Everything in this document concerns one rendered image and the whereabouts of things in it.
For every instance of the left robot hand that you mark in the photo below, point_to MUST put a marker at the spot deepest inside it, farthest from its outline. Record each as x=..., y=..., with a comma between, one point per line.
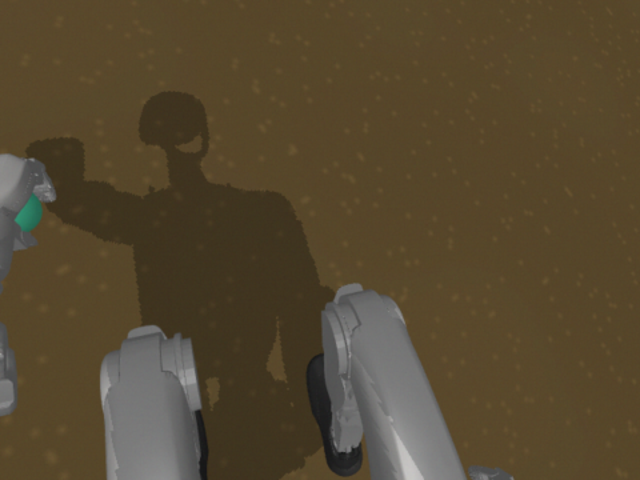
x=19, y=178

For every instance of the ball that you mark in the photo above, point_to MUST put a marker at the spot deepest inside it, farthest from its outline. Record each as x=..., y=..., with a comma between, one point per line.
x=29, y=217

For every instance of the right robot foot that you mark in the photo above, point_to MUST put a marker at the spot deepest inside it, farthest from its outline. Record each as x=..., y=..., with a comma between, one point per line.
x=343, y=464

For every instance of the left robot arm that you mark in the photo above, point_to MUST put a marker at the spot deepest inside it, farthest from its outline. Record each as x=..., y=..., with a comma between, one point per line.
x=8, y=370

